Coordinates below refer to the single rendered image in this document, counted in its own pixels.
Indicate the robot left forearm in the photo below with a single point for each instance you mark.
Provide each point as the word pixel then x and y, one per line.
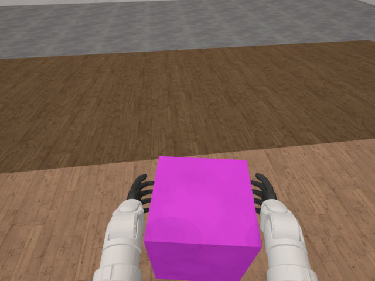
pixel 122 244

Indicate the robot right forearm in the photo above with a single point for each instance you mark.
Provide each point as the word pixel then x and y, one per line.
pixel 284 244

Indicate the robot right hand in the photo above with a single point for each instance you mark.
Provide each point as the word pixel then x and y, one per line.
pixel 266 193

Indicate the robot left hand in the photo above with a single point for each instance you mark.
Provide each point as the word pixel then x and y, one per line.
pixel 136 193

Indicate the carton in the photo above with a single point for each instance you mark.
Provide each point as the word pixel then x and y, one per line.
pixel 202 224

